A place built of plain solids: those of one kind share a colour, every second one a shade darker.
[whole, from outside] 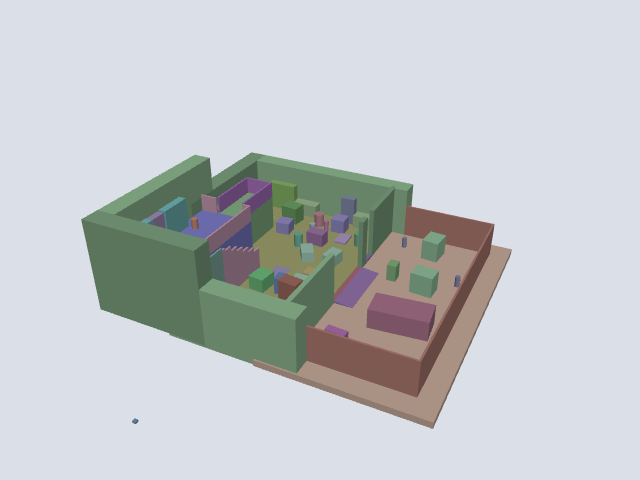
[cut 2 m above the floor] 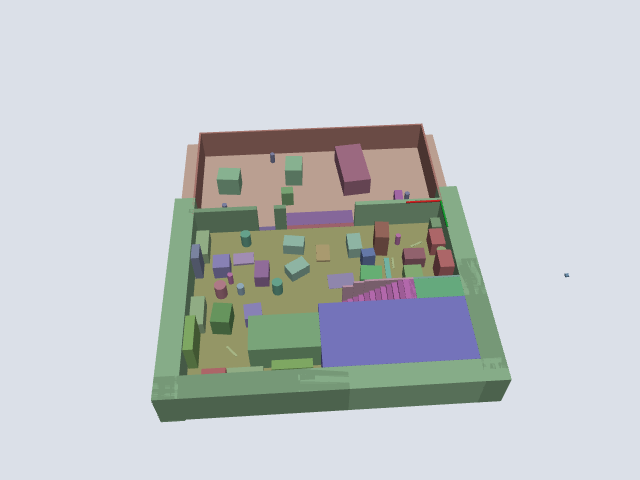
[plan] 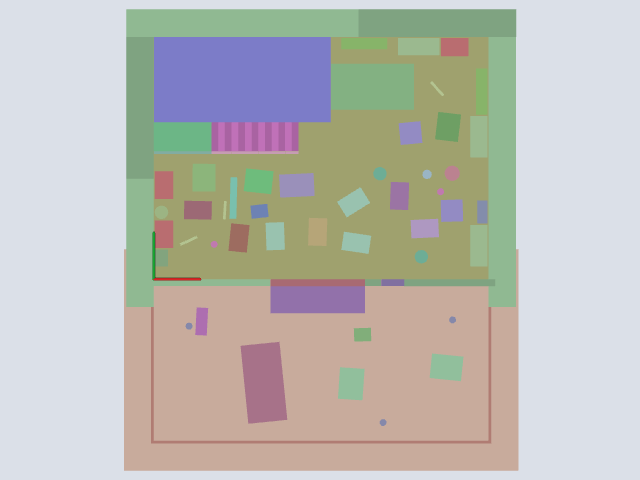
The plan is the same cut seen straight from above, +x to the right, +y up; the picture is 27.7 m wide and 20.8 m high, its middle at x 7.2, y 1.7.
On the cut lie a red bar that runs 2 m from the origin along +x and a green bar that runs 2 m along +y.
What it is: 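A small trade unit from its forecourt; a short ramp of 0.13 m up through the roller door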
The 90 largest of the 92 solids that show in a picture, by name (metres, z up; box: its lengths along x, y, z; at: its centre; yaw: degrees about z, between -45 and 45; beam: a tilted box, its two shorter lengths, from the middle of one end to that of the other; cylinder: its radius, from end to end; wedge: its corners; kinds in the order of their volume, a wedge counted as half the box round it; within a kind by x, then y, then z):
{
 "wall_brick_1": {"box": [1.2, 7.95, 3.73], "at": [-0.6, 2.77, 1.33]},
 "wall_brick_2": {"box": [1.2, 7.35, 5.91], "at": [-0.6, 8.03, 2.56]},
 "wall_brick_3": {"box": [5.35, 0.3, 3.73], "at": [2.38, -0.15, 1.33]},
 "wall_brick_4": {"box": [10.07, 1.2, 5.91], "at": [3.83, 11.1, 2.56]},
 "wall_brick_5": {"box": [0.7, 0.3, 3.73], "at": [9.5, -0.15, 1.33]},
 "wall_brick_6": {"box": [9.23, 1.2, 3.6], "at": [11.09, 11.1, 1.4]},
 "wall_brick_7": {"box": [3.95, 0.3, 3.73], "at": [12.82, -0.15, 1.33]},
 "wall_brick_8": {"box": [1.2, 12.9, 3.73], "at": [15.1, 5.25, 1.33]},
 "floor_hall_stone_1": {"box": [14.5, 10.5, 0.53], "at": [7.25, 5.25, -0.27]},
 "floor_pod_metal_1": {"box": [7.67, 3.7, 2.71], "at": [3.83, 8.65, 0.95]},
 "yard_court_asphalt_1": {"box": [17.1, 9.6, 0.4], "at": [7.25, -3.5, -0.33]},
 "stair_pod_concrete_1": {"box": [0.29, 1.25, 2.19], "at": [2.65, 6.17, 1.05]},
 "stair_pod_concrete_2": {"box": [0.58, 1.25, 2.03], "at": [2.79, 6.17, 0.96]},
 "stair_pod_concrete_3": {"box": [0.87, 1.25, 1.86], "at": [2.94, 6.17, 0.88]},
 "stair_pod_concrete_4": {"box": [1.16, 1.25, 1.7], "at": [3.08, 6.17, 0.8]},
 "stair_pod_concrete_5": {"box": [1.45, 1.25, 1.53], "at": [3.23, 6.17, 0.72]},
 "stair_pod_concrete_6": {"box": [1.74, 1.25, 1.37], "at": [3.37, 6.17, 0.64]},
 "stair_pod_concrete_7": {"box": [2.03, 1.25, 1.21], "at": [3.52, 6.17, 0.55]},
 "stair_pod_concrete_8": {"box": [2.32, 1.25, 1.04], "at": [3.66, 6.17, 0.47]},
 "stair_pod_concrete_9": {"box": [2.61, 1.25, 0.88], "at": [3.81, 6.17, 0.39]},
 "stair_pod_concrete_10": {"box": [2.9, 1.25, 0.71], "at": [3.95, 6.17, 0.3]},
 "stair_pod_concrete_11": {"box": [3.19, 1.25, 0.55], "at": [4.09, 6.17, 0.22]},
 "stair_pod_concrete_12": {"box": [3.48, 1.25, 0.38], "at": [4.24, 6.17, 0.14]},
 "stair_pod_concrete_13": {"box": [3.77, 1.25, 0.21], "at": [4.38, 6.17, 0.06]},
 "floor_gangwaypod_metal_1": {"box": [3.6, 2.0, 2.36], "at": [9.47, 8.34, 1.13]},
 "fence_metal_1": {"box": [0.12, 7.24, 2.6], "at": [-0.06, -3.5, 0.77]},
 "fence_metal_2": {"box": [14.74, 0.12, 2.6], "at": [7.25, -7.06, 0.77]},
 "fence_metal_3": {"box": [0.12, 7.24, 2.6], "at": [14.56, -3.5, 0.77]},
 "floor_podland_metal_1": {"box": [2.5, 1.25, 2.71], "at": [1.25, 6.17, 0.95]},
 "skip_court_1": {"box": [1.7, 3.4, 1.24], "at": [4.77, -4.49, 0.49], "yaw": 5.7},
 "bigbin_court_1": {"box": [1.07, 1.37, 1.35], "at": [8.55, -4.53, 0.54], "yaw": -3.8},
 "bigbin_court_2": {"box": [1.37, 1.07, 1.34], "at": [12.68, -3.82, 0.54], "yaw": -5.8},
 "shelf_1": {"box": [2.0, 0.5, 1.97], "at": [9.12, 10.21, 0.99]},
 "shelf_2": {"box": [0.5, 2.0, 1.96], "at": [14.21, 8.13, 0.98]},
 "shelf_top_1": {"box": [2.0, 0.5, 1.92], "at": [1.25, 10.21, 3.27]},
 "shelf_top_2": {"box": [2.0, 0.5, 1.94], "at": [4.37, 10.21, 3.28]},
 "bench_1": {"box": [1.8, 0.75, 0.91], "at": [11.48, 10.09, 0.46]},
 "bench_2": {"box": [0.75, 1.8, 0.88], "at": [14.09, 1.45, 0.44]},
 "bench_3": {"box": [0.75, 1.8, 0.9], "at": [14.09, 6.17, 0.45]},
 "pallets_1": {"box": [0.8, 1.2, 1.01], "at": [0.44, 1.95, 0.51]},
 "pallets_2": {"box": [0.8, 1.2, 1.64], "at": [0.44, 4.08, 0.82]},
 "pallets_3": {"box": [1.2, 0.8, 0.88], "at": [13.04, 10.06, 0.44]},
 "load_tiles_hall_1": {"box": [0.8, 1.2, 0.82], "at": [5.26, 1.86, 0.41], "yaw": 2.0},
 "load_tiles_hall_2": {"box": [1.2, 0.8, 0.69], "at": [8.66, 3.33, 0.35], "yaw": 31.9},
 "load_tiles_hall_3": {"box": [1.2, 0.8, 0.77], "at": [8.77, 1.58, 0.39], "yaw": -8.3},
 "rail_pod_1": {"box": [0.29, 0.12, 3.25], "at": [2.65, 5.49, 1.62]},
 "rail_pod_2": {"box": [0.58, 0.12, 3.08], "at": [3.08, 5.49, 1.54]},
 "rail_pod_3": {"box": [0.58, 0.12, 2.75], "at": [3.66, 5.49, 1.38]},
 "rail_pod_4": {"box": [0.58, 0.12, 2.42], "at": [4.24, 5.49, 1.21]},
 "rail_pod_5": {"box": [0.58, 0.12, 2.09], "at": [4.82, 5.49, 1.04]},
 "rail_pod_6": {"box": [5.17, 0.12, 1.1], "at": [5.08, 6.86, 2.86]},
 "rail_pod_7": {"box": [0.58, 0.12, 1.76], "at": [5.4, 5.49, 0.88]},
 "rail_pod_8": {"box": [0.58, 0.12, 1.43], "at": [5.98, 5.49, 0.71]},
 "rail_pod_9": {"box": [0.12, 1.16, 1.1], "at": [7.61, 9.92, 2.86]},
 "load_bags_hall_1": {"box": [0.95, 0.95, 0.81], "at": [11.12, 6.33, 0.41], "yaw": 5.5},
 "load_bags_hall_2": {"box": [0.95, 0.95, 0.97], "at": [12.92, 2.97, 0.49], "yaw": 1.6},
 "pallets_hall_1": {"box": [0.8, 1.2, 1.66], "at": [3.69, 1.79, 0.83], "yaw": -5.7},
 "load_crate_hall_1": {"box": [1.0, 1.2, 1.21], "at": [12.75, 6.6, 0.61], "yaw": -6.7},
 "ramp_roller_concrete_1": {"wedge": [[5.05, -1.47, -0.53], [5.05, -1.47, -0.13], [5.05, -0.3, -0.53], [5.05, -0.3, 0.0], [9.15, -1.47, -0.53], [9.15, -1.47, -0.13], [9.15, -0.3, -0.53], [9.15, -0.3, 0.0]]},
 "rail_gangwaypod_1": {"box": [3.48, 0.12, 1.1], "at": [9.47, 7.4, 2.86]},
 "rail_gangwaypod_2": {"box": [3.48, 0.12, 1.1], "at": [9.47, 9.28, 2.86]},
 "rail_gangwaypod_3": {"box": [0.12, 2.0, 1.1], "at": [11.21, 8.34, 2.86]},
 "load_turf_hall_1": {"box": [1.2, 1.0, 0.89], "at": [4.54, 4.25, 0.45], "yaw": -6.2},
 "rail_podland_1": {"box": [2.5, 0.12, 3.41], "at": [1.25, 5.49, 1.71]},
 "stillage_hall_1": {"box": [1.0, 1.2, 0.84], "at": [2.18, 4.4, 0.42], "yaw": -0.3},
 "cabinet_1": {"box": [0.45, 1.0, 1.92], "at": [14.23, 2.91, 0.96]},
 "load_cartons_hall_1": {"box": [0.8, 1.2, 0.89], "at": [10.65, 3.61, 0.44], "yaw": -1.9},
 "cabinet_top_1": {"box": [1.0, 0.45, 1.88], "at": [2.81, 10.23, 3.25]},
 "load_slabs_hall_1": {"box": [1.2, 0.8, 0.82], "at": [1.91, 2.99, 0.41], "yaw": -1.1},
 "floor_sill_roller_concrete_1": {"box": [4.1, 0.3, 0.53], "at": [7.1, -0.15, -0.27]},
 "drum_hall_1": {"cylinder": 0.29, "from": [9.8, 4.57, 0.0], "to": [9.8, 4.57, 0.88]},
 "drum_hall_2": {"cylinder": 0.29, "from": [11.59, 0.97, 0.0], "to": [11.59, 0.97, 0.89]},
 "bin_1": {"box": [0.58, 0.74, 1.07], "at": [0.33, 0.92, 0.54]},
 "bin_court_1": {"box": [0.74, 0.58, 1.07], "at": [9.04, -2.4, 0.41], "yaw": 1.7},
 "bin_hall_1": {"box": [0.74, 0.58, 1.07], "at": [4.58, 2.94, 0.54], "yaw": 5.9},
 "planter_court_1": {"box": [0.5, 1.2, 0.63], "at": [2.07, -1.83, 0.18], "yaw": -2.9},
 "tyres_hall_1": {"cylinder": 0.33, "from": [12.93, 4.59, 0.0], "to": [12.93, 4.59, 0.9]},
 "drum_1": {"cylinder": 0.29, "from": [0.33, 2.9, 0.0], "to": [0.33, 2.9, 0.89]},
 "pallet_hall_1": {"box": [1.2, 0.8, 0.19], "at": [11.74, 2.19, 0.05], "yaw": 2.6},
 "pallet_way_court_1": {"box": [0.8, 1.2, 0.19], "at": [7.1, 2.05, 0.05], "yaw": -1.8},
 "floor_sill_door_concrete_1": {"box": [1.0, 0.3, 0.53], "at": [10.35, -0.15, -0.27]},
 "cone_hall_1": {"cylinder": 0.15, "from": [2.62, 1.51, 0.0], "to": [2.62, 1.51, 0.74]},
 "cone_hall_2": {"cylinder": 0.15, "from": [12.43, 3.79, 0.0], "to": [12.43, 3.79, 0.74]},
 "cone_court_1": {"cylinder": 0.15, "from": [9.93, -6.21, -0.13], "to": [9.93, -6.21, 0.57]},
 "cone_court_2": {"cylinder": 0.15, "from": [12.95, -1.76, -0.13], "to": [12.95, -1.76, 0.57]},
 "plate_hall_1": {"box": [1.5, 1.0, 0.06], "at": [6.2, 4.07, -0.02], "yaw": 2.7},
 "keg_hall_1": {"cylinder": 0.2, "from": [11.84, 4.54, 0.0], "to": [11.84, 4.54, 0.65]},
 "keg_top_1": {"cylinder": 0.2, "from": [5.34, 9.45, 2.31], "to": [5.34, 9.45, 2.96]},
 "cover_hall_1": {"box": [0.3, 1.8, 0.12], "at": [3.45, 3.52, 0.01], "yaw": -1.4},
 "board_hall_1": {"box": [0.8, 0.12, 0.07], "at": [1.51, 1.67, -0.01], "yaw": 24.5}
}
